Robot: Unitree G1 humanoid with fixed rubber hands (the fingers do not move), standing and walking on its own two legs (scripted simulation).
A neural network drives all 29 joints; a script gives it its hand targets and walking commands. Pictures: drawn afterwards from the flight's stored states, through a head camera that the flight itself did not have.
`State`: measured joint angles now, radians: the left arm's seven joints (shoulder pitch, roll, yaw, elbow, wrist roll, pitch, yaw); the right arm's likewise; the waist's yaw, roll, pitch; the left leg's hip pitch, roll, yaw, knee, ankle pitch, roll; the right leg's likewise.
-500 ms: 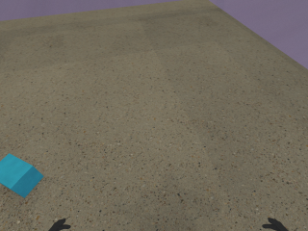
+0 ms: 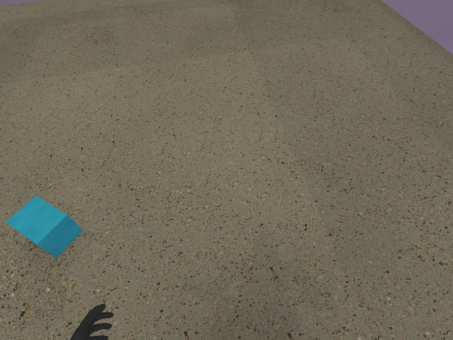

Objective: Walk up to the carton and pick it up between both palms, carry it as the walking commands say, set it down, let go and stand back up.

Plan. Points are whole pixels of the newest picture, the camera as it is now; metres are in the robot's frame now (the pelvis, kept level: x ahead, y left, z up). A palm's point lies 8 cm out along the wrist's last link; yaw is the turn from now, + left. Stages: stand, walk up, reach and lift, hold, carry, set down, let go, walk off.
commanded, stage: walk up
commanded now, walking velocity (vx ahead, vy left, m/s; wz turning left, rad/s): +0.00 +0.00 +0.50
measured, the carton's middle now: (46, 226) +0.71 +0.93 -0.70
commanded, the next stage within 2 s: none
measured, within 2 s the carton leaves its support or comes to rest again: neither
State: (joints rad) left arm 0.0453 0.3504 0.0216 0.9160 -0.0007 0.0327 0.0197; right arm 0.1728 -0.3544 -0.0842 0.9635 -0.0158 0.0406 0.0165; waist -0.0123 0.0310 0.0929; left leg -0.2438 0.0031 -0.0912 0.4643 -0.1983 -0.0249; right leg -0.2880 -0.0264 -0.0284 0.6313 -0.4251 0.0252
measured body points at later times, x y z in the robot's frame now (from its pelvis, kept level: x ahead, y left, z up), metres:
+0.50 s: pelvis -0.04 +0.01 +0.00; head -0.02 +0.05 +0.45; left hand -0.02 +0.31 -0.14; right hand +0.14 -0.22 -0.11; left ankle -0.06 +0.11 -0.74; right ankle +0.00 -0.13 -0.68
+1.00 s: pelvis +0.03 +0.09 +0.00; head +0.08 +0.08 +0.45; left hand -0.18 +0.28 -0.11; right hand +0.33 -0.02 -0.12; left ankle +0.06 +0.31 -0.68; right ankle -0.02 -0.11 -0.74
